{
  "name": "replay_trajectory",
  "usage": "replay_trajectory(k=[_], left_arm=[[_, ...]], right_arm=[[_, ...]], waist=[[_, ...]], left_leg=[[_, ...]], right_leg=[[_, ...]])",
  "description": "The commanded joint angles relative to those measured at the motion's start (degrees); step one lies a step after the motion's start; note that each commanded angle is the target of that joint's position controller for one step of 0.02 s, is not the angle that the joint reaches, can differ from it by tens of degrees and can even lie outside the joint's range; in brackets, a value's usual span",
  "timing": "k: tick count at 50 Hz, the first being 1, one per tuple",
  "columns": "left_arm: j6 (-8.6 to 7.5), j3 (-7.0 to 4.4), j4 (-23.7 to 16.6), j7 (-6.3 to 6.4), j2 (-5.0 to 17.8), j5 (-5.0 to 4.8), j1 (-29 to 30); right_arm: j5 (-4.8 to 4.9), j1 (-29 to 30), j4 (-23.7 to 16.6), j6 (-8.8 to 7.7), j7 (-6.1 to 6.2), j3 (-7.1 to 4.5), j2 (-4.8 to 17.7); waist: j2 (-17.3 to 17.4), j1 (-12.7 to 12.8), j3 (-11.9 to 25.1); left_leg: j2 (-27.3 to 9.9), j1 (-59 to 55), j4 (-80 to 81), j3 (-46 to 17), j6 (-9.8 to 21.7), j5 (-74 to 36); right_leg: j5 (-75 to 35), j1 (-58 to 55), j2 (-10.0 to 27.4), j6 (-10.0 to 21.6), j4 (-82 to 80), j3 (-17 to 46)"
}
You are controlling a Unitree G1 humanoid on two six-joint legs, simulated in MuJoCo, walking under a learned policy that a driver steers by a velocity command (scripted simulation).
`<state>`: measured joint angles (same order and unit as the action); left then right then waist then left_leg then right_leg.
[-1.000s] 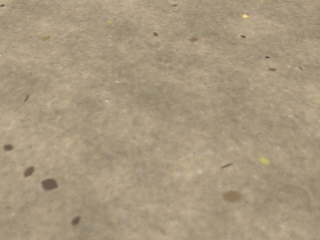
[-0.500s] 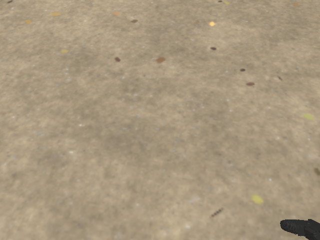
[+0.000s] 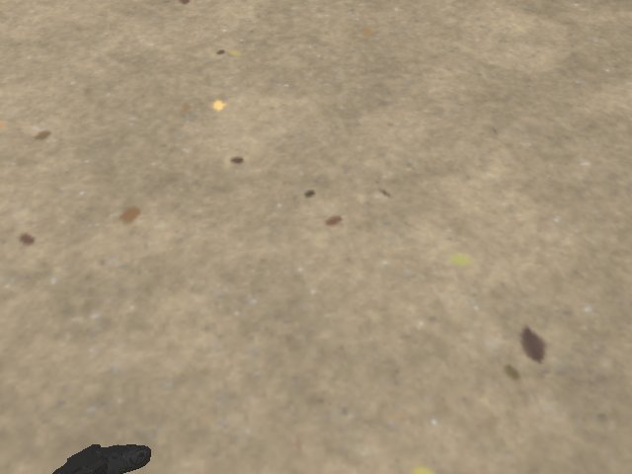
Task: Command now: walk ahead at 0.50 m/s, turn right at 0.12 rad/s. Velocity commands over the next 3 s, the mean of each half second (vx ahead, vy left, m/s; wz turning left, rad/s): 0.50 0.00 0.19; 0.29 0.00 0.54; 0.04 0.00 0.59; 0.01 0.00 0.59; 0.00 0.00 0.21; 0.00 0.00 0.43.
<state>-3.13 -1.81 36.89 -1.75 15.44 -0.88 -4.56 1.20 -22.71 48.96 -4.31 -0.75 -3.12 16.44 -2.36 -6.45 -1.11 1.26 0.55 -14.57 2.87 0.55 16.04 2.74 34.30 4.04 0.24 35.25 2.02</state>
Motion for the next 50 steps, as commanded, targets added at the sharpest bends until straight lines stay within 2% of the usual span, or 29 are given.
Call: replay_trajectory(k=[1,2,3,4,5,6,7,8,9,10,12,13,15,19,22,26,29,30,31,32,33,34,35,36,37,39,41,45,50], left_arm=[[-1.24,-1.16,-5.60,-0.55,4.36,-0.26,5.27],[-1.32,-1.54,-5.30,-0.60,5.14,-0.15,3.71],[-1.34,-2.33,-4.03,-0.43,6.36,0.20,-0.72],[-1.18,-3.73,-1.55,0.03,8.88,0.48,-8.54],[-0.80,-5.04,0.23,0.80,13.21,1.00,-18.99],[-0.48,-5.52,0.72,0.81,17.03,1.23,-20.53],[-0.52,-4.27,0.60,0.79,11.58,0.74,-20.78],[-0.82,-3.50,0.69,0.83,9.73,0.61,-17.47],[-1.06,-3.05,0.65,0.76,8.35,0.81,-14.07],[-1.35,-2.69,0.77,0.57,6.80,1.18,-11.28],[-2.37,-2.49,1.32,0.40,5.15,1.65,-8.59],[-2.95,-2.65,1.98,0.40,5.23,1.55,-8.32],[-3.56,-3.09,3.30,0.73,6.10,1.82,-8.33],[-3.47,-3.48,5.23,1.54,7.35,1.82,-8.92],[-3.01,-3.87,6.91,2.08,8.76,1.35,-11.41],[-1.27,-4.49,9.25,2.36,10.12,0.28,-14.55],[0.18,-5.11,9.16,3.07,12.30,-0.09,-13.38],[0.76,-5.21,8.93,3.38,12.82,-0.09,-12.75],[1.07,-4.89,8.35,3.77,12.38,-0.21,-11.68],[0.40,-3.63,6.72,3.85,9.06,1.56,-13.53],[-1.25,-1.55,4.31,2.81,3.34,2.18,-17.97],[-2.91,-2.77,4.56,1.97,9.36,0.55,-12.65],[-3.43,-2.75,2.72,1.85,9.56,-0.93,-8.26],[-3.36,-2.67,3.06,2.44,8.63,-0.17,-7.55],[-2.77,-3.15,3.30,3.05,9.37,1.08,-7.46],[-1.06,-3.32,3.12,3.28,8.84,1.48,-9.06],[-0.08,-2.84,3.25,3.59,7.05,1.71,-9.95],[0.64,-2.27,2.06,3.68,6.01,1.78,-5.35],[0.74,-2.34,0.14,2.80,6.76,1.09,1.02]], right_arm=[[0.58,0.82,-1.97,0.07,0.35,-2.45,10.86],[0.62,1.14,-1.65,0.43,0.50,-2.55,11.33],[0.78,2.04,-1.57,0.71,0.69,-2.52,11.54],[0.52,1.65,-1.50,0.80,0.84,-2.00,10.33],[-1.08,1.98,-3.14,0.51,0.99,-0.62,7.40],[-1.04,-4.39,-4.19,-0.56,0.69,1.35,1.06],[0.31,-1.24,-3.22,-1.33,0.36,-0.08,7.13],[1.52,3.36,-4.78,-1.70,0.11,-0.86,9.21],[1.21,5.74,-5.01,-1.66,0.29,-0.78,8.55],[0.41,6.74,-5.06,-1.32,0.41,-0.97,7.96],[0.49,4.26,-4.02,0.26,0.45,-0.95,5.90],[0.49,3.95,-3.85,0.97,0.54,-0.78,4.66],[0.31,5.94,-4.64,1.78,0.75,-0.80,3.93],[-0.02,11.13,-6.17,1.53,-0.10,-0.54,2.98],[-0.19,17.52,-8.48,1.33,-1.14,0.15,1.78],[-0.07,22.80,-12.09,1.44,-2.47,0.18,2.19],[-0.10,19.72,-13.18,1.81,-3.09,-1.09,4.51],[0.00,14.02,-12.11,1.99,-2.97,-2.22,6.36],[-0.13,4.87,-9.89,2.08,-2.25,-4.10,9.59],[-0.35,-1.15,-8.93,2.64,-0.82,-5.66,15.28],[-0.86,3.40,-11.55,2.30,-0.73,-5.62,18.40],[-0.92,2.87,-12.58,2.05,-1.08,-4.33,13.63],[-1.01,5.15,-12.65,1.60,-1.06,-3.66,11.21],[-0.40,7.88,-12.48,1.38,-1.02,-3.41,9.89],[-0.09,10.43,-12.97,1.51,-0.56,-3.04,8.19],[-1.29,12.66,-14.06,1.86,-0.14,-3.01,8.36],[-1.38,12.77,-13.77,1.99,0.38,-3.45,9.67],[-0.27,12.28,-13.24,3.83,1.97,-3.71,10.42],[-0.37,11.45,-13.26,5.74,2.78,-3.62,10.19]], waist=[[7.46,2.42,-1.90],[7.69,3.87,-1.03],[7.35,6.89,1.51],[6.25,10.45,6.64],[-0.02,14.51,14.97],[-14.62,10.95,20.95],[-8.43,13.49,19.03],[-6.31,12.86,11.08],[-3.02,11.18,7.31],[-2.46,9.54,4.32],[-3.57,6.60,2.94],[-2.90,5.96,2.23],[-1.53,5.66,0.29],[-0.60,6.92,-1.36],[0.53,9.55,-3.34],[0.52,10.83,-4.65],[-2.34,7.54,-0.47],[-2.77,4.18,2.97],[-1.21,-0.85,7.26],[8.88,-1.50,12.99],[19.44,4.72,21.45],[8.95,0.26,24.07],[6.72,1.01,16.78],[1.24,3.55,10.03],[1.37,5.11,7.62],[3.55,7.74,6.19],[4.41,8.59,6.73],[6.57,7.25,8.91],[8.90,5.09,7.83]], left_leg=[[-16.06,0.60,2.69,-8.76,9.02,-20.82],[-16.17,-0.27,0.40,-8.28,8.35,-25.52],[-14.83,0.15,-5.04,-6.28,7.17,-33.92],[-12.11,3.27,-14.68,-3.79,5.63,-38.39],[-9.11,14.65,-32.14,-1.22,3.20,-24.24],[0.68,35.62,-50.88,-2.27,-0.01,14.19],[-1.60,41.75,-57.76,-9.52,0.47,17.22],[-3.97,44.90,-58.40,-9.05,1.09,12.17],[-6.31,43.16,-56.09,-7.97,1.00,7.21],[-7.67,41.39,-53.33,-7.91,0.60,3.85],[-8.96,35.72,-51.25,-8.71,-0.10,0.06],[-9.00,35.23,-50.50,-8.83,-0.58,-0.88],[-8.85,37.53,-47.53,-9.82,-1.38,-4.89],[-7.89,38.19,-34.79,-8.59,-1.41,-17.58],[-7.26,37.19,-26.81,-5.14,-0.50,-21.87],[-6.32,40.14,-21.55,-2.59,1.87,-16.22],[-1.64,32.14,-21.27,2.34,4.98,-7.17],[0.79,24.63,-20.81,3.68,6.45,-5.44],[2.78,11.11,-16.40,2.80,8.53,-10.00],[-7.47,-6.32,-16.44,-12.95,12.40,-22.62],[-21.90,-22.26,-9.49,-45.17,25.62,-25.46],[-21.22,-21.55,-7.42,-42.21,23.52,-30.40],[-18.99,-14.92,-8.23,-32.46,21.18,-36.15],[-15.68,-6.00,-7.87,-25.86,18.51,-39.25],[-14.05,0.18,-6.79,-22.44,17.06,-39.31],[-11.94,8.98,-4.52,-20.21,16.87,-43.05],[-10.56,12.22,-4.53,-17.55,16.73,-47.42],[-7.67,13.10,-6.76,-16.37,13.44,-41.99],[-7.71,11.40,-9.57,-22.94,11.36,-28.81]], right_leg=[[1.36,-3.11,-1.43,1.78,-3.99,-1.56],[2.56,-6.24,-2.24,2.71,-5.39,-2.27],[2.03,-13.46,-3.72,4.00,-7.71,-3.71],[1.38,-25.38,-4.36,5.65,-8.18,-4.08],[-0.76,-42.27,6.18,9.41,-6.23,7.66],[11.29,-56.70,18.74,17.92,-12.95,33.81],[18.62,-54.39,18.35,17.12,-16.41,36.86],[16.26,-47.89,16.65,14.93,-17.46,28.17],[11.44,-40.98,14.13,13.54,-18.92,21.74],[7.49,-35.31,12.31,12.89,-20.92,17.35],[2.47,-28.62,10.59,12.22,-24.72,11.15],[-0.09,-26.88,10.63,12.45,-26.04,8.75],[-3.86,-25.80,10.61,12.36,-27.78,4.30],[-7.42,-27.20,8.65,10.34,-28.86,-4.33],[-7.54,-29.37,9.35,9.45,-29.40,-7.99],[-13.05,-38.68,11.99,8.27,-25.43,-10.26],[-38.41,-42.01,12.23,6.26,-14.82,-12.67],[-45.05,-40.98,11.40,5.33,-6.35,-13.61],[-42.91,-34.91,8.74,3.01,6.82,-14.90],[-15.20,-19.21,4.57,-0.29,25.85,-14.72],[32.87,2.08,-8.68,-4.07,46.59,-5.89],[32.45,5.27,-5.16,-2.79,48.59,4.42],[28.78,6.74,-2.97,-1.74,46.05,3.72],[25.26,6.24,-0.70,-1.92,40.79,2.77],[22.88,3.92,0.90,-2.28,36.49,2.50],[20.44,-1.83,0.74,-3.36,32.96,2.34],[17.97,-3.07,-0.45,-4.85,27.39,1.45],[8.40,-4.60,-2.82,-6.36,15.37,1.60],[7.17,-6.22,-5.22,-5.99,4.70,3.58]])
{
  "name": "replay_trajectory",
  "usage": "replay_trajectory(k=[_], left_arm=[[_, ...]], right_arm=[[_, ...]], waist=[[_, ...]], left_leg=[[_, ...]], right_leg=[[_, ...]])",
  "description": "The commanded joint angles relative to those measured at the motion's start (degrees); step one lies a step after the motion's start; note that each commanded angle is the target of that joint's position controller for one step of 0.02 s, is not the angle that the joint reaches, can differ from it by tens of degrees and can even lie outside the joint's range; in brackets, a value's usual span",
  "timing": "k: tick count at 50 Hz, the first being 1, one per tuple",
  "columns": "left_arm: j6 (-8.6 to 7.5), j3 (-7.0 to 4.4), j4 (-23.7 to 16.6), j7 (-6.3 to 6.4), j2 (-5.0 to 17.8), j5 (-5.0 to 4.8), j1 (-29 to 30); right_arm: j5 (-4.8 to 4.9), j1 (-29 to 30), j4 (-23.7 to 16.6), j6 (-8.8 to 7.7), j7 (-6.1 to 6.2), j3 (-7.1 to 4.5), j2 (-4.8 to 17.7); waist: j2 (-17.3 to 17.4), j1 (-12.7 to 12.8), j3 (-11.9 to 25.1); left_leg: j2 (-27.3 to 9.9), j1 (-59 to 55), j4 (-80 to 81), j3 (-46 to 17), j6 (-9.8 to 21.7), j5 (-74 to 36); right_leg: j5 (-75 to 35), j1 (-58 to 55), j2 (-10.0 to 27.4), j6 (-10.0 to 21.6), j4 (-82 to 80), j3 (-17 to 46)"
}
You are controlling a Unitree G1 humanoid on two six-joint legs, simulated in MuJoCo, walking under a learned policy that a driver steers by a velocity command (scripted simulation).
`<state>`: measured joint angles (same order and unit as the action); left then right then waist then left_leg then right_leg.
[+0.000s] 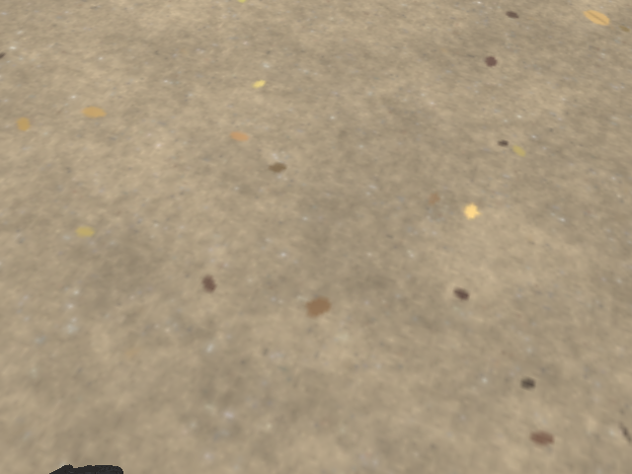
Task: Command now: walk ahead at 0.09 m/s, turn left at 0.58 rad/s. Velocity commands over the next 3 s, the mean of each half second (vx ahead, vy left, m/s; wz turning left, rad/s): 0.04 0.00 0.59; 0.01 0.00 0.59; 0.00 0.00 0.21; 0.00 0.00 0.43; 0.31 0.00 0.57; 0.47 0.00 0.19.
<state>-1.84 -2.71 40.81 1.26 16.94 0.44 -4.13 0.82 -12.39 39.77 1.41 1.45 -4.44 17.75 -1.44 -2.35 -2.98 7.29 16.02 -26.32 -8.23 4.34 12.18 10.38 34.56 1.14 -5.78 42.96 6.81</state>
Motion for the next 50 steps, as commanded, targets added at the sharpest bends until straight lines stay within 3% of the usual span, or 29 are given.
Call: replay_trajectory(k=[1,3,4,5,6,7,8,9,10,11,13,15,19,22,24,25,26,27,28,29,30,31,32,35,39,46,48,50], left_arm=[[-0.75,-1.62,-3.97,-0.38,5.65,-0.25,0.81],[-1.38,-2.16,-3.85,-0.65,6.45,-0.31,-0.63],[-1.82,-2.41,-3.35,-0.70,6.55,-0.28,-2.56],[-2.16,-2.90,-3.21,-0.44,8.36,0.33,-4.31],[-1.81,-3.47,-4.00,0.16,11.93,1.17,-4.37],[-0.99,-3.72,-2.52,-0.05,12.15,2.44,-7.05],[-0.86,-3.08,-3.67,-0.21,9.12,1.34,-6.08],[-0.59,-2.46,-4.16,-0.06,6.59,0.98,-4.70],[-0.16,-2.14,-4.62,0.05,5.66,0.62,-2.80],[0.25,-2.09,-4.64,0.29,5.70,0.21,-1.38],[1.05,-2.22,-4.34,0.77,6.20,0.72,-1.02],[1.55,-2.58,-3.94,1.21,6.76,0.90,-2.10],[2.07,-3.61,-3.61,0.98,9.03,0.32,-1.47],[2.23,-4.01,-3.00,0.47,10.02,-0.48,-1.41],[2.35,-4.14,-2.57,0.42,10.30,-1.49,-0.34],[2.41,-3.94,-1.76,0.40,9.18,-1.83,-1.52],[2.49,-3.44,-0.49,0.09,6.78,-1.31,-4.41],[2.54,-2.19,-2.79,-0.34,3.24,1.95,-4.93],[2.10,-2.98,-5.09,0.40,5.71,1.07,2.26],[2.19,-3.58,-4.99,0.78,7.28,-0.27,3.29],[2.37,-3.96,-4.06,1.13,7.60,-0.45,1.70],[2.55,-4.22,-2.75,1.55,7.66,0.00,0.49],[2.60,-4.33,-2.53,1.62,7.60,0.34,-0.57],[2.21,-4.07,-2.45,1.06,6.28,-0.34,-1.33],[1.87,-3.40,-3.38,0.65,5.00,-0.44,1.31],[0.61,-3.42,-3.72,-0.72,5.60,-1.07,0.73],[0.15,-3.51,-3.33,-1.24,5.78,-1.16,-1.30],[-0.24,-3.62,-2.18,-1.57,5.70,-0.63,-4.52]], right_arm=[[0.02,1.26,-4.23,0.20,0.58,-2.25,8.71],[0.23,2.56,-4.86,0.37,0.63,-2.05,8.22],[0.44,4.11,-5.39,0.42,0.71,-1.83,7.75],[0.12,3.45,-5.93,0.31,0.70,-1.27,5.95],[-1.06,-1.45,-5.96,0.12,0.61,-0.33,2.38],[-0.27,-3.93,-6.88,0.00,0.63,-0.94,5.15],[-0.51,-5.91,-5.01,0.05,0.62,-2.29,9.91],[0.09,-3.74,-4.16,0.67,0.65,-3.04,11.22],[0.44,-3.15,-3.49,1.63,0.89,-3.11,10.22],[0.41,-2.13,-4.07,2.24,0.97,-2.96,9.36],[0.81,-0.92,-4.99,2.60,0.60,-2.08,6.02],[0.78,1.13,-6.29,2.41,0.45,-1.63,4.78],[0.25,2.81,-7.73,2.18,-0.53,-1.15,4.37],[0.24,2.01,-7.92,2.47,-1.44,-1.60,5.44],[0.15,-0.83,-7.04,2.52,-2.02,-1.96,5.26],[0.00,-3.01,-6.03,2.47,-1.99,-2.41,5.75],[-0.21,-4.69,-5.78,2.31,-1.52,-3.29,8.34],[-0.28,-4.87,-7.53,2.05,-0.39,-4.56,15.35],[-2.75,-5.32,-8.41,0.64,-1.05,-4.19,14.97],[-3.00,-2.93,-8.04,-0.54,-1.26,-3.60,13.18],[-1.82,0.39,-7.93,-1.10,-1.02,-3.20,11.43],[-0.78,2.29,-8.18,-1.11,-0.69,-2.53,9.46],[-0.33,3.43,-8.34,-0.96,-0.30,-2.10,8.88],[-0.73,2.22,-8.26,-0.72,0.45,-1.57,7.89],[-0.41,0.82,-7.93,-0.25,0.95,-2.13,9.30],[-0.17,2.85,-8.68,0.73,0.07,-2.70,10.34],[0.19,4.19,-8.88,1.01,-0.03,-2.59,9.94],[0.86,5.32,-8.97,1.24,0.32,-2.01,8.44]], waist=[[8.54,1.02,9.41],[10.01,2.25,8.83],[10.33,3.97,8.56],[8.14,4.11,9.79],[-4.45,0.89,12.81],[-16.62,0.19,13.28],[-10.47,0.82,12.57],[-6.26,1.45,10.73],[-4.03,1.08,9.15],[-4.46,1.08,7.66],[-6.80,1.43,6.28],[-8.55,2.80,7.32],[-9.12,3.72,9.59],[-9.58,3.48,9.10],[-8.63,1.35,8.67],[-7.14,0.69,8.59],[0.75,0.91,7.33],[20.30,3.30,6.39],[16.81,-1.92,8.42],[11.91,-0.53,6.44],[9.96,1.40,5.16],[8.83,2.04,5.52],[9.40,2.77,5.88],[9.18,2.82,8.03],[9.48,1.38,7.42],[10.63,0.95,7.55],[10.83,1.86,8.57],[9.62,3.88,9.25]], left_leg=[[-13.90,-4.95,1.03,-13.74,7.36,-23.75],[-13.34,-6.31,-1.38,-17.30,6.12,-21.01],[-11.71,-5.73,-3.52,-17.57,4.56,-18.82],[-9.17,-2.48,-7.83,-16.13,2.14,-11.82],[-2.58,5.09,-20.11,-8.13,-1.25,12.88],[1.88,16.14,-30.63,-1.81,-4.33,30.24],[-2.01,17.92,-40.27,-2.57,-6.53,27.18],[-3.35,18.89,-44.14,-1.51,-7.76,22.74],[-4.36,18.79,-45.33,-0.44,-8.87,19.78],[-5.50,19.02,-45.35,0.31,-9.53,16.99],[-5.86,16.46,-41.13,4.18,-10.15,13.46],[-6.88,16.04,-35.77,5.73,-10.44,12.78],[-9.29,9.14,-24.34,7.78,-9.17,10.72],[-9.10,5.03,-16.89,9.73,-7.28,9.03],[-8.05,-0.32,-7.00,11.68,-4.74,2.82],[-6.73,-5.13,-1.89,11.70,-2.87,-0.59],[-10.14,-11.27,3.94,4.37,-0.02,-8.91],[-25.71,-17.63,5.01,-17.58,8.02,-28.06],[-29.32,-10.62,7.81,-22.96,15.77,-24.49],[-26.00,-9.12,8.58,-18.09,13.78,-19.05],[-22.74,-8.36,8.20,-14.27,10.35,-15.42],[-20.89,-8.65,7.68,-12.37,8.21,-14.61],[-19.68,-7.60,7.38,-11.03,7.82,-17.23],[-18.07,-9.14,6.72,-10.30,8.26,-20.11],[-17.42,-11.35,5.70,-13.37,8.31,-16.17],[-16.43,-8.03,3.37,-21.32,8.82,-17.58],[-15.78,-8.90,1.55,-22.45,7.93,-20.43],[-12.82,-5.76,-1.30,-20.41,4.40,-16.32]], right_leg=[[0.90,-7.06,-2.78,0.43,-5.05,-0.79],[0.83,-10.31,-3.15,1.77,-11.62,-0.46],[-4.85,-14.59,-2.71,3.00,-18.29,-1.06],[-13.96,-22.02,2.60,5.29,-21.64,1.88],[-33.46,-31.75,15.37,10.98,-20.09,12.47],[-37.99,-35.16,24.01,21.32,-22.03,27.39],[-33.21,-34.27,23.46,22.43,-21.93,25.69],[-29.31,-32.36,19.66,19.96,-20.82,17.76],[-24.81,-30.05,16.16,17.87,-21.11,12.16],[-21.28,-28.02,15.06,17.34,-22.00,9.58],[-18.83,-24.92,11.69,16.97,-24.21,3.24],[-19.67,-27.39,12.66,18.18,-24.67,1.35],[-19.12,-27.43,15.24,18.86,-24.76,-1.69],[-15.81,-26.86,16.50,18.02,-23.90,-2.91],[-12.29,-25.04,16.17,15.51,-20.79,-4.84],[-8.30,-22.24,14.70,12.77,-17.28,-6.83],[0.54,-14.93,11.16,7.80,-8.44,-11.54],[26.25,1.70,2.29,1.34,10.21,-16.10],[28.99,4.34,-0.83,1.53,19.94,-5.90],[24.14,4.71,0.37,2.49,23.31,-3.69],[18.68,5.02,1.02,3.05,22.74,-3.03],[15.52,4.60,1.42,2.80,22.31,-2.67],[12.80,2.94,0.85,2.22,23.14,-2.85],[9.02,0.90,-0.75,1.26,21.87,-2.91],[8.50,-0.20,-1.59,0.38,9.53,-2.02],[11.79,-9.94,-3.77,1.46,-3.57,-1.17],[9.93,-13.27,-3.71,2.29,-9.39,-1.52],[-2.81,-22.21,-2.22,4.08,-22.03,-2.67]])
Over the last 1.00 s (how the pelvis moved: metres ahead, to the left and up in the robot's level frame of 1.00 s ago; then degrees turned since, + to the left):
0.48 0.05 0.00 27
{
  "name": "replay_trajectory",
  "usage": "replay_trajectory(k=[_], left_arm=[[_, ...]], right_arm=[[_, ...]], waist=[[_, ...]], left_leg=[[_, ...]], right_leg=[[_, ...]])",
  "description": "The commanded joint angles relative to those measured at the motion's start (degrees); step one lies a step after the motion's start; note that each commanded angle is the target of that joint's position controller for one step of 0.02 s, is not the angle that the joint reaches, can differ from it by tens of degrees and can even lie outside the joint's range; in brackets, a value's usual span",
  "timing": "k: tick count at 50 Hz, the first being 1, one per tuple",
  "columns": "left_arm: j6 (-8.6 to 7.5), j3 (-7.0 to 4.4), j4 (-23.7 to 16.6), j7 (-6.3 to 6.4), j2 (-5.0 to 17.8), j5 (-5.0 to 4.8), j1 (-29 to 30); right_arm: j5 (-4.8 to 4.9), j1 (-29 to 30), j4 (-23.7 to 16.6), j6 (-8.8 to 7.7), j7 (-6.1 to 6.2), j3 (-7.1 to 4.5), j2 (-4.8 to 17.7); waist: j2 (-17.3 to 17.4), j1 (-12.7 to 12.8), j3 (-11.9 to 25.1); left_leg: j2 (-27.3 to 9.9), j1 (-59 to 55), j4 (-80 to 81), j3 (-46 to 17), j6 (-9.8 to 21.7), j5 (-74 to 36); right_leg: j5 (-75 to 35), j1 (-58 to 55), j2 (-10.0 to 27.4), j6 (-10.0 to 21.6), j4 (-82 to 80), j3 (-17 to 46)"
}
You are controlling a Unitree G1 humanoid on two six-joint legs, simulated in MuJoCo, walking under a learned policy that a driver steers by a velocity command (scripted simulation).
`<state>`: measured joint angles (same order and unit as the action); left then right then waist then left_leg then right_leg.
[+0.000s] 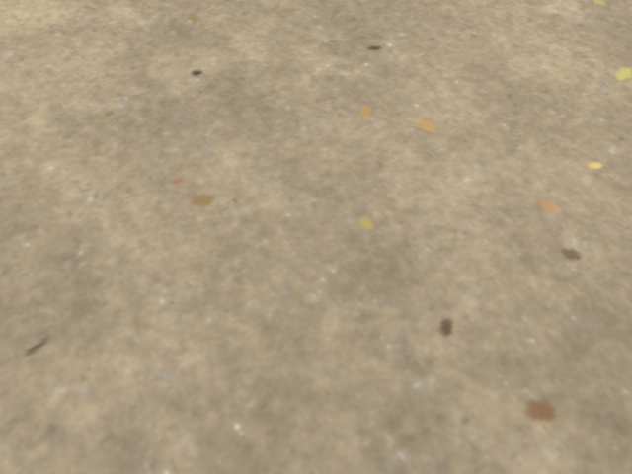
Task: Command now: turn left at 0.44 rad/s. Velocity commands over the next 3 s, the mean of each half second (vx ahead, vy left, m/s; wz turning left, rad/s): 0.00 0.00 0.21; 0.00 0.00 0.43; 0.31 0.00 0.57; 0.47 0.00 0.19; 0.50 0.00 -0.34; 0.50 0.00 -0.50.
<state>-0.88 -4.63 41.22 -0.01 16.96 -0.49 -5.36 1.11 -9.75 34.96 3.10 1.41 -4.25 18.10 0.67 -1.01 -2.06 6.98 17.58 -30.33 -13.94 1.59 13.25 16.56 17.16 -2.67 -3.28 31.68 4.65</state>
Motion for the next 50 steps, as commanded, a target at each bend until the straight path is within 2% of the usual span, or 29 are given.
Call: replay_trajectory(k=[1,2,3,4,6,7,10,12,14,15,17,18,19,20,21,24,28,31,34,36,37,38,39,40,41,42,45,48,50], left_arm=[[-1.13,-2.08,-3.05,-0.09,8.05,1.23,-3.58],[-0.58,-2.53,-3.93,0.19,12.21,2.17,-0.84],[-0.76,-2.15,-3.86,0.09,10.06,2.84,-2.14],[-0.93,-1.61,-4.22,0.24,8.67,2.13,-0.89],[-0.84,-0.75,-4.26,0.62,6.23,0.62,1.75],[-0.78,-0.26,-3.97,0.73,5.47,0.34,1.82],[-0.19,0.24,-2.89,0.83,4.74,0.78,0.42],[0.42,-0.09,-2.38,0.78,6.15,0.69,-0.70],[0.96,-0.31,-1.63,0.69,7.63,0.33,-2.61],[1.05,-0.06,-1.40,0.63,7.45,-0.06,-2.27],[0.12,0.77,-0.10,0.29,5.88,-0.10,-5.30],[-0.91,1.32,-0.45,-0.31,4.76,1.53,-6.18],[-1.39,1.84,-0.02,-0.50,2.56,1.74,-6.96],[-1.31,1.75,0.35,-0.39,4.32,2.02,-3.63],[-1.11,1.58,0.42,-0.28,4.55,1.75,-2.03],[-0.04,1.15,0.63,0.88,5.35,1.35,-2.31],[0.26,0.45,0.44,2.22,5.54,1.17,-2.62],[0.29,-0.03,-0.47,2.18,5.38,0.93,-2.40],[0.12,-0.74,-0.60,1.56,6.08,0.95,-4.38],[0.26,-1.64,-0.21,1.32,8.11,1.03,-7.14],[0.54,-2.14,0.35,1.35,9.76,1.35,-10.04],[0.70,-2.33,0.33,1.53,11.35,1.72,-10.22],[0.50,-1.60,-1.01,2.02,9.99,2.06,-8.41],[0.35,-1.07,-2.21,2.46,8.88,2.04,-5.79],[0.31,-1.09,-2.88,2.69,8.84,1.60,-2.06],[0.27,-1.39,-2.95,2.74,9.71,1.18,-0.12],[1.24,-1.89,-2.72,2.84,10.78,0.99,-0.31],[1.74,-2.38,-1.97,2.22,11.76,-0.50,-2.01],[1.85,-1.95,-0.75,1.59,9.49,-1.17,-4.29]], right_arm=[[-0.16,-0.04,-3.77,-0.57,0.46,-1.50,5.70],[-0.72,-3.84,-3.72,-1.00,0.41,-1.07,4.12],[-1.34,-2.07,-3.69,-1.54,0.69,-2.43,8.65],[-0.95,-2.24,-2.71,-1.58,0.76,-3.53,11.35],[-0.76,-2.64,-0.71,-0.69,1.03,-3.33,8.97],[-0.73,-2.68,-0.38,-0.37,0.98,-2.82,7.19],[-0.54,-0.58,-0.87,-0.60,0.68,-1.17,3.10],[-0.75,1.17,-1.12,-0.89,0.40,-0.21,1.46],[-0.24,0.32,-0.16,-1.09,0.28,-0.54,2.80],[-0.31,-1.59,0.98,-1.18,0.20,-0.63,2.89],[-1.29,-2.59,1.54,-1.36,0.35,-0.73,5.02],[-1.80,-3.19,1.10,-1.26,0.87,-1.38,8.89],[-2.05,-1.40,2.26,-1.21,0.46,-1.06,7.40],[-2.04,-0.19,1.53,-1.49,-0.21,-0.43,4.21],[-2.45,-0.58,2.25,-1.79,-0.36,-0.03,3.08],[-1.66,-0.52,2.51,-2.71,-0.30,-0.36,5.51],[-0.89,-0.44,1.28,-2.57,0.07,-1.03,7.40],[-0.75,-1.03,0.35,-2.15,0.39,-1.55,8.24],[-0.44,0.07,-1.25,-1.64,0.66,-1.82,8.12],[-0.13,0.92,-2.57,-1.38,0.73,-1.66,6.81],[0.16,1.46,-3.27,-1.25,0.79,-1.36,5.30],[0.20,0.90,-4.03,-1.11,0.70,-1.26,4.31],[-0.38,0.41,-4.04,-1.03,0.47,-2.14,6.19],[-0.14,-0.80,-3.23,-0.80,0.14,-2.75,6.90],[0.38,-2.53,-2.37,-0.22,0.01,-2.57,5.74],[0.32,-2.50,-2.25,0.22,-0.08,-2.06,4.44],[-0.03,0.26,-4.05,0.42,-1.46,-0.95,2.30],[0.31,-1.27,-4.82,0.50,-2.62,-1.62,4.06],[0.13,-7.11,-2.70,0.70,-1.99,-2.76,5.59]], waist=[[1.76,1.21,9.57],[-12.65,-2.58,7.44],[-14.29,0.19,6.45],[-10.01,-0.01,5.11],[-7.52,-0.62,3.40],[-7.63,-0.40,3.15],[-9.84,0.66,4.31],[-11.66,2.23,5.19],[-11.87,2.80,5.60],[-11.14,1.56,5.44],[-7.31,1.43,5.87],[0.39,3.16,8.04],[7.28,4.76,8.56],[4.76,2.33,6.41],[3.74,1.76,5.00],[5.12,2.11,0.85],[6.71,1.60,0.73],[7.11,1.14,1.90],[5.15,2.01,3.87],[-0.98,3.14,5.02],[-6.96,4.27,5.49],[-15.56,4.16,5.44],[-14.82,3.95,5.33],[-9.26,2.51,4.69],[-7.33,0.46,3.21],[-8.00,0.12,1.87],[-10.03,1.94,3.16],[-9.77,1.75,5.91],[-5.55,-0.15,7.35]], left_leg=[[-9.14,-2.54,-2.59,-10.76,3.84,-5.95],[0.50,7.11,-11.97,-0.58,0.02,16.12],[0.34,10.61,-24.17,2.12,-3.16,25.81],[-1.42,11.39,-32.03,1.74,-4.40,22.97],[-1.96,12.48,-35.56,1.67,-6.23,17.08],[-2.05,12.14,-35.48,1.70,-6.91,15.22],[-4.38,7.87,-22.87,6.57,-7.91,13.07],[-6.31,2.47,-12.23,10.04,-7.94,13.46],[-6.01,-1.57,-3.30,11.71,-7.47,8.88],[-5.73,-5.15,4.15,12.49,-6.62,2.74],[-8.43,-14.90,12.45,8.50,-3.60,-10.76],[-14.11,-19.21,7.71,3.46,-1.16,-24.11],[-14.28,-13.55,5.85,3.70,2.12,-16.70],[-12.51,-10.45,7.00,4.03,2.33,-8.83],[-11.74,-8.83,7.76,4.22,1.54,-5.35],[-11.70,-4.36,8.08,2.47,1.43,-7.57],[-13.68,-3.13,8.29,-3.76,4.73,-10.84],[-13.93,-2.90,7.37,-7.31,6.62,-13.16],[-11.88,-0.14,4.72,-6.96,5.71,-13.06],[-8.54,5.94,-1.20,-2.31,2.36,-9.11],[-5.31,10.79,-8.74,3.02,-0.34,-3.84],[-2.44,15.10,-18.99,8.90,-2.60,12.65],[-5.29,17.94,-33.45,9.26,-4.17,24.96],[-7.04,17.74,-39.63,7.90,-4.55,23.44],[-8.73,16.54,-38.07,8.20,-4.89,19.97],[-9.71,15.64,-33.86,9.73,-5.18,16.19],[-10.17,7.24,-21.37,14.65,-5.14,12.49],[-9.02,1.37,-8.98,17.47,-3.15,6.99],[-5.53,-9.20,1.45,18.75,0.07,-0.30]], right_leg=[[-15.49,-11.08,9.21,4.31,-12.39,5.85],[-29.06,-13.74,19.13,11.89,-12.82,17.50],[-29.53,-9.65,25.51,20.34,-14.22,24.87],[-26.25,-8.40,24.11,20.57,-14.05,21.89],[-21.04,-8.43,17.79,15.97,-12.80,13.98],[-22.84,-8.62,16.63,15.58,-12.39,12.10],[-25.03,-10.74,13.49,15.06,-11.77,7.08],[-26.04,-10.89,13.18,15.04,-11.02,6.37],[-26.67,-11.21,13.82,15.34,-9.96,7.66],[-26.56,-10.18,13.44,14.65,-9.13,7.40],[-21.78,-5.25,12.18,9.80,-8.87,6.75],[-15.84,-2.00,9.07,6.42,-5.79,2.92],[-5.81,-4.93,5.31,3.32,-7.49,-1.54],[-5.46,-6.16,4.70,1.42,-6.42,-2.31],[-6.10,-5.99,4.52,1.06,-5.98,-2.57],[-7.03,-5.42,4.24,1.18,-4.15,-3.45],[-5.64,-3.72,3.21,0.47,-0.20,-5.19],[-4.58,-2.81,2.47,0.93,1.78,-5.37],[-6.52,-6.10,3.15,2.12,0.59,-5.27],[-9.04,-11.60,7.55,4.78,-3.05,-2.92],[-10.19,-14.63,13.45,8.31,-7.67,2.26],[-16.65,-15.17,23.73,15.23,-13.32,12.18],[-23.37,-13.83,29.83,20.30,-14.74,16.07],[-24.47,-11.46,28.91,20.14,-14.44,12.88],[-21.66,-9.58,25.35,17.28,-13.96,6.86],[-19.98,-8.43,22.76,15.10,-14.08,2.44],[-21.29,-6.78,19.11,13.37,-12.55,-6.20],[-21.83,-9.30,21.28,12.65,-9.21,-6.82],[-8.82,-3.88,19.22,8.35,-1.97,-10.25]])
Over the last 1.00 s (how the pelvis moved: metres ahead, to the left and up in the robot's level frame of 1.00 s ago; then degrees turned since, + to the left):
0.06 0.00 0.00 36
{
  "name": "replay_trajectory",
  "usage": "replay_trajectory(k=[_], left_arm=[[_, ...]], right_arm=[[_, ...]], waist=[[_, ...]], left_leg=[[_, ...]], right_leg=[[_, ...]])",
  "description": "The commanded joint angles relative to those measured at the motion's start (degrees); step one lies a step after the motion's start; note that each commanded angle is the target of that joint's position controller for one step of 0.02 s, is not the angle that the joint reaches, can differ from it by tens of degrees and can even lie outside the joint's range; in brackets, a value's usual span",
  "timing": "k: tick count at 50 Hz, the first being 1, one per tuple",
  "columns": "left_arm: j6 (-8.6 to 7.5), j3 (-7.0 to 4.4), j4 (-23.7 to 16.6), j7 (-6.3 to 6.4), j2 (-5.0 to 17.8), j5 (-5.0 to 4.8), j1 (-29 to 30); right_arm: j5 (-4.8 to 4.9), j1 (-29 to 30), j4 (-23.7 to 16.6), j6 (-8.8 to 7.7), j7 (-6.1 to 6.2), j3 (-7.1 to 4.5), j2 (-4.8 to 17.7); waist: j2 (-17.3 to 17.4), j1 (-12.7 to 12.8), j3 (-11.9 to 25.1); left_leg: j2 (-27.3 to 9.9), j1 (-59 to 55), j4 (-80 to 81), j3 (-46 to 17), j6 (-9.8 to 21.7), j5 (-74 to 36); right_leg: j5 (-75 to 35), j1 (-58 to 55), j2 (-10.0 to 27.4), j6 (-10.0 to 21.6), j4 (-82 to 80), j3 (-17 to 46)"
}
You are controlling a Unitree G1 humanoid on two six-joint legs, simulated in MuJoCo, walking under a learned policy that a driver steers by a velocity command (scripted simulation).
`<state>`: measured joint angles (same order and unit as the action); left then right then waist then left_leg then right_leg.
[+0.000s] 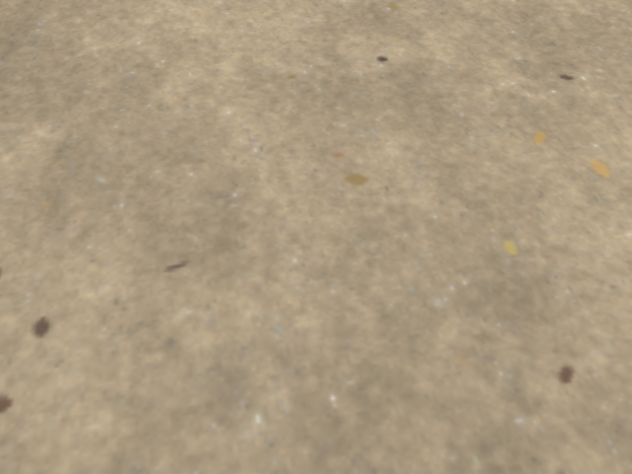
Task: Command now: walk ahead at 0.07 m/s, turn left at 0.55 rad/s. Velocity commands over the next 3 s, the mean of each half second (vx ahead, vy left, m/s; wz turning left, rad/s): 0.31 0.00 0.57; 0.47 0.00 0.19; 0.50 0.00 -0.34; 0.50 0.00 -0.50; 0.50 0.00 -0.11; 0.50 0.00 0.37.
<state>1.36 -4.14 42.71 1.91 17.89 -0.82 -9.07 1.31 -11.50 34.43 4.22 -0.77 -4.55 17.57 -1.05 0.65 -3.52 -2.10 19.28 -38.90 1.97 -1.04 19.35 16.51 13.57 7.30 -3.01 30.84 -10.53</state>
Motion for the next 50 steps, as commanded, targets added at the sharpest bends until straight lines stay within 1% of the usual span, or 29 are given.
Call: replay_trajectory(k=[1,2,3,4,5,6,7,9,13,18,21,23,24,25,26,27,28,30,33,37,39,42,44,45,46,47,48,49,50], left_arm=[[-0.34,-1.36,-1.89,-0.98,4.72,0.54,-2.16],[-0.81,-0.21,-7.49,-0.86,2.47,2.08,4.15],[-1.91,-1.28,-8.38,-0.77,5.66,0.44,8.64],[-2.78,-1.82,-8.62,-1.22,7.10,-1.02,8.67],[-3.50,-2.49,-7.18,-1.34,8.35,-0.72,6.66],[-4.06,-2.82,-6.03,-1.31,8.74,0.32,5.56],[-4.55,-2.77,-5.37,-1.61,8.05,0.92,4.92],[-5.41,-2.38,-4.49,-2.34,6.20,1.00,4.66],[-6.24,-1.21,-4.91,-2.82,3.51,0.72,8.45],[-7.11,-0.80,-6.22,-3.66,4.17,-0.31,11.31],[-8.03,-1.51,-5.90,-3.82,6.17,-0.72,7.75],[-8.65,-2.44,-3.58,-3.31,7.47,-0.12,-0.68],[-8.91,-3.06,-2.39,-2.90,10.05,0.93,-9.08],[-8.44,-4.45,-0.45,-3.22,16.46,2.16,-14.09],[-8.46,-3.49,-0.51,-3.74,11.85,1.01,-12.34],[-8.25,-2.39,-0.86,-3.56,8.04,0.48,-10.38],[-8.00,-1.73,-1.25,-3.35,6.23,0.80,-8.59],[-7.62,-0.81,-0.91,-2.79,4.17,1.37,-7.16],[-7.89,-0.70,0.15,-2.46,4.66,0.59,-8.32],[-7.24,-0.90,1.68,-2.14,6.95,-0.04,-10.19],[-6.81,-0.82,2.54,-2.11,7.66,-0.38,-11.94],[-6.06,-0.85,4.05,-2.09,8.64,-0.90,-14.62],[-5.40,-1.02,4.63,-1.93,9.35,-1.03,-14.99],[-5.10,-1.17,4.68,-1.81,10.03,-1.00,-14.77],[-4.75,-1.13,4.63,-1.65,10.23,-0.99,-14.16],[-4.66,-0.61,4.18,-1.42,9.28,-0.52,-14.22],[-4.86,0.97,2.18,-1.27,5.36,1.63,-14.90],[-5.95,2.67,1.51,-1.71,-0.46,0.59,-21.97],[-6.68,1.04,1.98,-2.05,6.46,-1.17,-16.73]], right_arm=[[0.11,-9.07,-1.40,-0.59,1.03,-3.90,10.32],[-0.26,-12.09,-2.92,-1.82,1.33,-5.16,17.66],[-1.74,-12.40,-2.88,-4.16,0.47,-4.14,14.97],[-1.72,-10.40,-2.28,-5.59,0.54,-3.01,12.17],[-0.98,-7.61,-2.29,-6.24,0.79,-2.29,10.09],[-0.61,-5.26,-2.49,-6.26,1.25,-1.68,8.78],[-0.93,-4.46,-2.80,-6.22,1.70,-1.20,8.06],[-1.49,-5.35,-2.83,-6.64,2.25,-1.03,7.68],[-0.56,-8.41,-1.17,-7.09,2.72,-1.58,8.96],[0.47,-10.12,0.34,-6.47,2.38,-2.13,10.19],[0.27,-8.83,0.30,-6.12,2.00,-1.88,9.26],[-0.09,-8.13,0.16,-5.92,1.97,-0.70,5.55],[-1.05,-8.44,-0.30,-6.07,1.86,0.76,1.37],[0.58,-11.83,-3.08,-6.89,2.18,1.46,-0.70],[1.61,-12.24,-1.29,-7.29,2.47,0.17,5.17],[1.34,-8.16,-0.91,-7.32,2.37,-0.48,7.62],[0.56,-6.21,-0.57,-7.33,2.31,-0.33,6.96],[-0.29,-3.37,-1.07,-7.87,1.54,-0.11,5.29],[-0.68,-1.68,-1.34,-7.97,0.75,0.79,2.69],[-0.93,5.56,-3.35,-8.85,0.01,2.24,0.21],[-0.54,9.08,-3.95,-9.24,-0.63,2.48,-0.10],[0.09,12.57,-5.07,-9.43,-1.52,2.11,1.03],[0.08,12.61,-5.31,-9.51,-1.91,1.53,2.44],[-0.11,10.24,-4.80,-9.47,-1.85,0.89,3.69],[-0.36,4.14,-3.08,-9.31,-1.55,-0.19,5.39],[-0.45,-4.46,-0.59,-8.97,-0.96,-1.49,7.80],[-1.06,-14.78,1.17,-8.27,0.00,-2.62,12.48],[-1.33,-14.43,1.60,-8.41,-0.59,-2.49,14.77],[-0.98,-12.54,1.35,-8.56,-0.66,-1.14,8.48]], waist=[[7.93,-2.49,7.38],[21.00,-3.76,6.35],[12.91,-6.77,6.74],[12.38,-4.76,3.22],[10.62,-2.81,1.06],[10.05,-1.75,0.80],[10.17,-1.16,1.41],[8.26,-1.11,2.80],[8.11,-2.83,1.85],[8.60,-4.13,0.79],[9.94,-1.97,1.74],[9.28,2.12,5.19],[2.25,5.16,11.68],[-16.28,2.85,15.09],[-11.90,2.91,10.00],[-8.12,3.27,4.20],[-5.13,2.69,2.45],[-4.73,1.44,0.91],[-5.12,0.98,0.98],[-3.84,2.92,0.02],[-3.89,4.06,-0.22],[-4.23,4.22,-0.97],[-4.48,2.73,-0.53],[-4.84,0.82,1.34],[-4.43,-3.04,5.31],[-3.65,-7.19,10.76],[5.89,-9.95,20.02],[19.76,-4.73,27.10],[11.77,-6.95,20.74]], left_leg=[[-2.04,-18.56,15.33,-8.19,6.38,-10.81],[-16.71,-19.77,22.33,-37.65,18.73,3.03],[-19.18,-16.91,27.70,-43.62,22.51,15.50],[-17.83,-15.35,29.58,-40.35,19.91,24.32],[-15.55,-13.90,29.24,-36.23,16.83,23.66],[-13.28,-13.44,28.74,-32.38,14.87,19.23],[-10.97,-12.07,28.94,-29.01,13.79,15.28],[-8.82,-12.35,29.25,-25.09,13.36,7.74],[-6.95,-11.49,28.32,-21.03,13.07,0.51],[-7.50,-7.68,25.48,-24.21,13.45,2.35],[-7.43,-7.10,21.97,-27.93,12.36,1.75],[-3.61,-3.89,14.18,-25.64,9.60,-0.37],[0.66,1.50,-1.73,-19.76,6.81,2.12],[8.08,19.19,-19.93,-12.70,3.38,14.63],[4.66,26.46,-28.95,-14.18,2.50,13.16],[2.69,28.39,-31.12,-13.89,2.80,8.04],[1.27,27.41,-30.78,-12.56,2.79,3.85],[-1.11,24.67,-26.68,-11.43,2.68,-1.57],[-2.36,23.29,-21.10,-7.45,1.36,-4.75],[-2.69,20.75,-6.38,-4.02,0.23,-13.61],[-1.54,16.80,0.19,-2.47,0.25,-17.96],[-0.45,13.63,5.40,-2.30,1.62,-19.43],[0.48,11.16,7.99,-2.01,3.48,-16.72],[1.74,6.75,8.96,-1.11,4.63,-15.36],[3.29,-2.35,10.69,0.31,6.25,-16.01],[2.59,-15.50,10.50,-0.29,7.91,-16.56],[-10.53,-33.06,8.11,-15.41,11.49,-17.19],[-21.02,-43.87,17.32,-42.89,19.79,-2.43],[-19.29,-39.02,20.84,-41.26,17.36,2.89]], right_leg=[[7.34,11.00,4.16,3.80,12.10,0.01],[24.21,29.62,-5.93,0.27,28.95,2.25],[21.64,32.71,-5.63,1.63,36.21,13.69],[15.56,34.61,-3.97,3.55,36.12,15.23],[10.15,33.84,-2.85,4.26,34.52,14.99],[5.24,32.76,-2.27,3.86,31.78,15.17],[0.99,29.76,-2.48,3.34,30.13,14.78],[-5.75,27.06,-3.96,2.25,26.12,13.48],[-11.20,22.52,-6.33,-0.04,10.74,13.19],[-9.17,15.11,-7.61,-0.53,1.28,13.80],[-6.88,8.00,-7.78,1.37,-1.76,14.06],[-7.86,-4.63,-6.48,3.73,-5.73,13.36],[-2.39,-16.66,2.60,7.22,-7.50,22.98],[15.41,-28.00,14.14,16.16,-15.74,50.18],[26.29,-25.17,15.78,17.78,-19.08,55.99],[22.41,-20.76,13.52,16.19,-18.63,48.25],[15.25,-17.51,10.61,14.94,-18.44,41.16],[4.01,-12.51,7.00,13.99,-19.87,32.46],[-6.34,-10.15,5.58,15.05,-22.21,25.98],[-16.25,-9.02,4.26,14.61,-23.22,18.88],[-17.92,-8.30,3.72,13.79,-22.84,16.35],[-20.02,-10.82,6.15,12.98,-22.27,16.36],[-26.44,-14.25,7.47,11.90,-19.73,15.91],[-35.25,-15.40,7.29,11.21,-16.06,14.94],[-44.08,-14.58,5.78,10.06,-8.31,12.70],[-44.11,-9.19,3.25,8.42,2.64,10.79],[-21.96,3.77,-0.51,6.35,22.55,8.63],[16.22,21.20,-9.75,4.17,38.65,13.69],[15.46,27.35,-6.53,4.75,43.47,18.18]])
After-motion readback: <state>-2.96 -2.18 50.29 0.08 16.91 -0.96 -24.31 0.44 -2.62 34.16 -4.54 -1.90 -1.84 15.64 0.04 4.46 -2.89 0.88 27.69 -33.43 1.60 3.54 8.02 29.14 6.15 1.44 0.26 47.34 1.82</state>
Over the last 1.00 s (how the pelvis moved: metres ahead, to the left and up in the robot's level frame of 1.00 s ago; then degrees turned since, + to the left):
-0.03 0.02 -0.01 18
